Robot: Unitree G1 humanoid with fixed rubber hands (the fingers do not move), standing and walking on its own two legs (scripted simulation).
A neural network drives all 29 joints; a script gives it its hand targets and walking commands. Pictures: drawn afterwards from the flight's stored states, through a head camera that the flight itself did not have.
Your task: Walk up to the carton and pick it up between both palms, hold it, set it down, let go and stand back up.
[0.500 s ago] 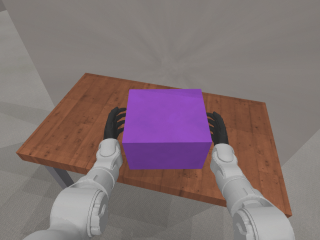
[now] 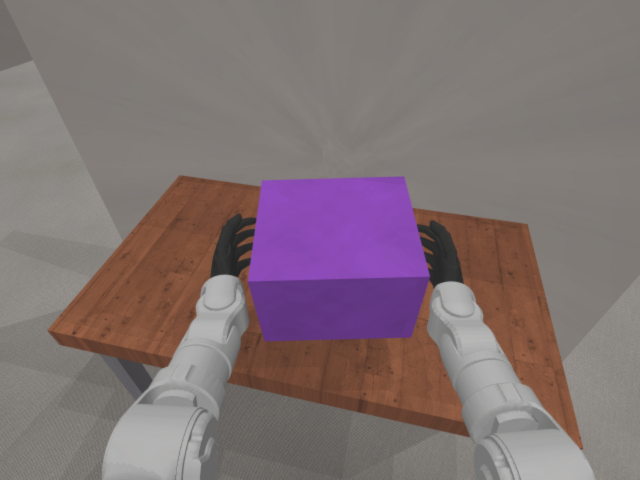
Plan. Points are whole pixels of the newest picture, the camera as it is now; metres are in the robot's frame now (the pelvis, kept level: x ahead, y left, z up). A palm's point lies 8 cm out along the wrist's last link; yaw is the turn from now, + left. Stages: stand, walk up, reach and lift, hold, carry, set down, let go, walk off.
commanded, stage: reach and lift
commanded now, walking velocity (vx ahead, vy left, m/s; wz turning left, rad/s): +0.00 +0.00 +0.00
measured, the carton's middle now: (335, 257) +0.40 -0.01 +0.08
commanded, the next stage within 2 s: hold in 1.84 s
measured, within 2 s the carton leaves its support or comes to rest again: neither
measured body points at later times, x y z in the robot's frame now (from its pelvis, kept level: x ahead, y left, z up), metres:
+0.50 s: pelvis +0.00 -0.01 +0.01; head -0.02 +0.01 +0.46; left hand +0.38 +0.15 +0.13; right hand +0.36 -0.15 +0.12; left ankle +0.03 +0.11 -0.73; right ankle -0.01 -0.11 -0.73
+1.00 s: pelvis -0.01 +0.00 +0.01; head -0.04 +0.03 +0.46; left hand +0.38 +0.15 +0.16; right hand +0.36 -0.15 +0.14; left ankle +0.03 +0.11 -0.73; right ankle -0.01 -0.11 -0.73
